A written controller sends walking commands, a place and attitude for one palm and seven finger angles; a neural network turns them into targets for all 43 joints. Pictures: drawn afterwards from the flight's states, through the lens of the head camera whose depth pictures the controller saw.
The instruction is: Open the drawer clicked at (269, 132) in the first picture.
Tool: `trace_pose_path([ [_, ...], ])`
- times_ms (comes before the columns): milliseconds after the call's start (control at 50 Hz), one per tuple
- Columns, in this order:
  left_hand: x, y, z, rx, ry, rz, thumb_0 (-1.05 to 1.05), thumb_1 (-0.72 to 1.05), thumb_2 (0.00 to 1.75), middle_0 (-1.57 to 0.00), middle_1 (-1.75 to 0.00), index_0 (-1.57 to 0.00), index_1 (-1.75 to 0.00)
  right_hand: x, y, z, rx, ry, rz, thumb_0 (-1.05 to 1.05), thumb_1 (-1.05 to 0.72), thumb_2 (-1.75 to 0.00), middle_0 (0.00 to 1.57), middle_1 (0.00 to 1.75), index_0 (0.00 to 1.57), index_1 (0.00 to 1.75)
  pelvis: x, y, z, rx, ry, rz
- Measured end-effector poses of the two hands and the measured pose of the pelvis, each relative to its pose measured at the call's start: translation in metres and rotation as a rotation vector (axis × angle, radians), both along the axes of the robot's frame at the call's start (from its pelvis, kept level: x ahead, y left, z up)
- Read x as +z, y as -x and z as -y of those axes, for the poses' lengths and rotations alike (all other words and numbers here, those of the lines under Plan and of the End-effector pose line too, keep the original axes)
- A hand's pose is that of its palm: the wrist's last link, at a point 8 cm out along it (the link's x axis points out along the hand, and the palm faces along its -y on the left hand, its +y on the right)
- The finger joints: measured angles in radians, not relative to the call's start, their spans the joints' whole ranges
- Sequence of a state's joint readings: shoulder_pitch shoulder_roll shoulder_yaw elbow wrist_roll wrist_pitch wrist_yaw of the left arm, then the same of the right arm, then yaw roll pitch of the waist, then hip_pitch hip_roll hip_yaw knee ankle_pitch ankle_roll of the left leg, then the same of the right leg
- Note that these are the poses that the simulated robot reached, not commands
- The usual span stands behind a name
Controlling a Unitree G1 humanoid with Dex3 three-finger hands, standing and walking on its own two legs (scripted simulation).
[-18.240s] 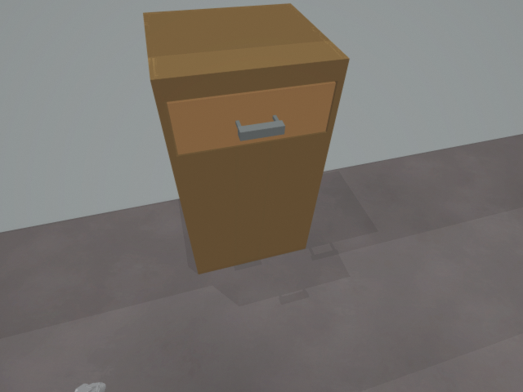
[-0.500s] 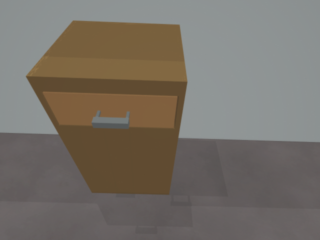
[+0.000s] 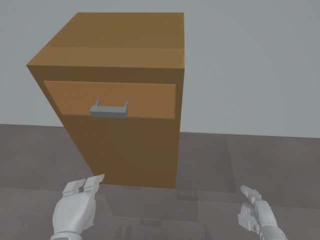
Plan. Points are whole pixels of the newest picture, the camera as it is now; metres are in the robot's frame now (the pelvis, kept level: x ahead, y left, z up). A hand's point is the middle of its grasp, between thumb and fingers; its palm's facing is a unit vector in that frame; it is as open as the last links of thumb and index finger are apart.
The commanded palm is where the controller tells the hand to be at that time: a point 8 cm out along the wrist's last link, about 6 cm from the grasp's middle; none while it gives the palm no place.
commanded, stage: raise the hand with hooked fingers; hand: left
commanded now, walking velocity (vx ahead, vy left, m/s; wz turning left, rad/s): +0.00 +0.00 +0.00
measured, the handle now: (110, 107) +0.52 +0.24 +0.01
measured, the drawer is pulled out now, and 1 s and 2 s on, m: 0.00 0.00 0.00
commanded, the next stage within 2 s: move the hooked fingers above the handle in 1.50 s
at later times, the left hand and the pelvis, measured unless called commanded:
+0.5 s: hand (91, 173) +0.27 +0.21 +0.02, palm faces -0.08 -0.10 -0.99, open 11.4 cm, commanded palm +0.25 +0.23 +0.09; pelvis +0.03 -0.02 +0.00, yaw -4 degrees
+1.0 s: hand (76, 124) +0.35 +0.26 +0.11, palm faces +0.14 -0.10 -0.99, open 13.7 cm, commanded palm +0.32 +0.27 +0.17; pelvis +0.04 +0.05 +0.02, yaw -4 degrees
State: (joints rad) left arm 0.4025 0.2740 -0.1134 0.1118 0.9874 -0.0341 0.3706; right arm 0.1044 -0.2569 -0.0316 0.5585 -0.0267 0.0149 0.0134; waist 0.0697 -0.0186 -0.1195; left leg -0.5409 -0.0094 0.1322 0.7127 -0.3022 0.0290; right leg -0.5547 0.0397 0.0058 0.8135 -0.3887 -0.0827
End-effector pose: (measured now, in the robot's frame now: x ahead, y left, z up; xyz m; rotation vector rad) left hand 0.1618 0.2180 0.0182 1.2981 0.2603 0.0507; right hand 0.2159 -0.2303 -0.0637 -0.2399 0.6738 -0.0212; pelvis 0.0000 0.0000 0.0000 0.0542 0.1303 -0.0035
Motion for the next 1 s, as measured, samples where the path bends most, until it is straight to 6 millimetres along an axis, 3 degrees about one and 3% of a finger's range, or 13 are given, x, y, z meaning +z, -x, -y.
trace_pose_path([
  [60,-0.012,0.028,0.000,0.015,-0.059,-0.037,0.01,0.57,0.75,-0.23,-0.51,-0.23,-0.52,0.003,-0.024,0.000,0.065,0.042,-0.007,0.01,-0.91,-0.90,0.20,0.30,0.20,0.30,-0.004,-0.002,0.011,0.019,0.005,-0.012],
  [120,-0.001,0.038,-0.012,0.036,-0.139,0.017,0.00,0.49,0.72,-0.25,-0.56,-0.25,-0.57,-0.001,-0.044,-0.003,0.108,0.061,-0.002,0.01,-0.90,-0.90,0.20,0.30,0.20,0.30,-0.010,-0.004,0.019,0.046,0.014,-0.015],
  [180,0.021,0.026,-0.024,0.047,-0.208,0.132,0.01,0.41,0.69,-0.26,-0.61,-0.26,-0.61,-0.010,-0.056,-0.012,0.136,0.041,0.013,0.01,-0.90,-0.90,0.20,0.30,0.20,0.30,-0.016,-0.006,0.024,0.071,0.023,-0.013],
  [240,0.043,-0.003,-0.030,0.052,-0.241,0.228,0.01,0.34,0.66,-0.26,-0.65,-0.26,-0.66,-0.020,-0.058,-0.021,0.147,-0.004,0.008,0.01,-0.90,-0.90,0.20,0.30,0.20,0.30,-0.019,-0.007,0.028,0.083,0.028,-0.013],
  [360,0.055,-0.059,-0.017,0.063,-0.188,0.153,0.01,0.21,0.60,-0.26,-0.74,-0.26,-0.75,-0.032,-0.030,-0.021,0.083,-0.088,-0.104,0.01,-0.90,-0.90,0.20,0.30,0.20,0.30,-0.006,-0.019,0.030,0.032,0.006,-0.017],
  [480,0.055,-0.084,0.001,-0.079,-0.163,0.035,0.00,0.07,0.54,-0.27,-0.83,-0.27,-0.83,-0.034,0.006,0.013,-0.057,-0.050,-0.184,0.01,-0.90,-0.90,0.20,0.30,0.20,0.30,0.004,-0.033,0.025,-0.067,-0.007,-0.013],
  [580,0.078,-0.104,0.003,-0.166,-0.185,0.168,0.00,-0.04,0.49,-0.29,-0.91,-0.29,-0.91,-0.039,0.025,0.042,-0.164,0.018,-0.215,0.01,-0.90,-0.90,0.20,0.30,0.20,0.30,0.004,-0.040,0.014,-0.084,0.006,-0.028],
  [660,0.095,-0.121,-0.009,-0.109,-0.199,0.282,0.00,-0.14,0.45,-0.29,-0.97,-0.29,-0.97,-0.040,0.028,0.048,-0.215,0.020,-0.225,0.01,-0.91,-0.90,0.20,0.30,0.19,0.30,0.004,-0.044,0.003,-0.083,0.010,-0.037],
  [780,0.101,-0.139,-0.026,0.002,-0.165,0.237,0.00,-0.27,0.39,-0.30,-1.05,-0.30,-1.06,-0.028,0.015,0.025,-0.232,-0.015,-0.195,0.02,-0.91,-0.90,0.19,0.30,0.19,0.30,0.010,-0.046,-0.015,-0.083,0.020,-0.001],
  [920,0.121,-0.153,-0.029,-0.092,-0.161,0.233,0.00,-0.41,0.33,-0.31,-1.15,-0.31,-1.15,-0.003,-0.012,-0.025,-0.171,-0.033,-0.108,0.01,-0.91,-0.90,0.19,0.30,0.19,0.30,0.017,-0.043,-0.036,-0.076,0.043,0.058],
  [1000,0.139,-0.164,-0.044,-0.095,-0.182,0.267,0.00,-0.45,0.32,-0.32,-1.17,-0.31,-1.18,0.006,-0.019,-0.054,-0.130,-0.056,-0.084,0.01,-0.90,-0.90,0.20,0.30,0.20,0.30,0.020,-0.039,-0.047,-0.070,0.053,0.082],
])
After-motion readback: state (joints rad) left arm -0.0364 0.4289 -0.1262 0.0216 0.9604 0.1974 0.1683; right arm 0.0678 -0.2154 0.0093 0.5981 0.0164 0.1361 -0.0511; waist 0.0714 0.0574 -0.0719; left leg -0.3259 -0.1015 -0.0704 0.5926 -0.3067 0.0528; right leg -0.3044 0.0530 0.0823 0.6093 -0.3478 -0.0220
